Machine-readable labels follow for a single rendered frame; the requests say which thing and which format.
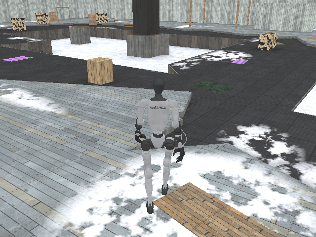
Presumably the right robot hand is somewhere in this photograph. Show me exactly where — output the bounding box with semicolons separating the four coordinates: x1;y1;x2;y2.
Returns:
173;147;185;163

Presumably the left robot hand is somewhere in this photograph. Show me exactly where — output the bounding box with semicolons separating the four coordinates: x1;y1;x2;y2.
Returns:
135;134;146;143

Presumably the robot left shin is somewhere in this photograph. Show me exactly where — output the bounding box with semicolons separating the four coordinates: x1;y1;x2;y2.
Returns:
144;170;153;207

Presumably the robot right forearm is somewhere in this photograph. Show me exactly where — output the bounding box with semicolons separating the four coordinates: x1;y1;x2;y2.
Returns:
174;121;184;148

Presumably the left robot upper arm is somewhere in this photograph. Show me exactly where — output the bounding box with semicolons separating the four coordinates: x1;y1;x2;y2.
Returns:
137;99;148;125

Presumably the robot left forearm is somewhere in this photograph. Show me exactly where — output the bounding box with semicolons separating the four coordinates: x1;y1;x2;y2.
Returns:
135;118;142;136

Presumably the right robot upper arm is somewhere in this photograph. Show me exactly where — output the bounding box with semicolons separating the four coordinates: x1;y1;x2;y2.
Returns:
169;99;179;128

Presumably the humanoid robot head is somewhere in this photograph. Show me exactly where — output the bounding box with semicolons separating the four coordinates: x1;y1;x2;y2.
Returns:
150;78;167;101

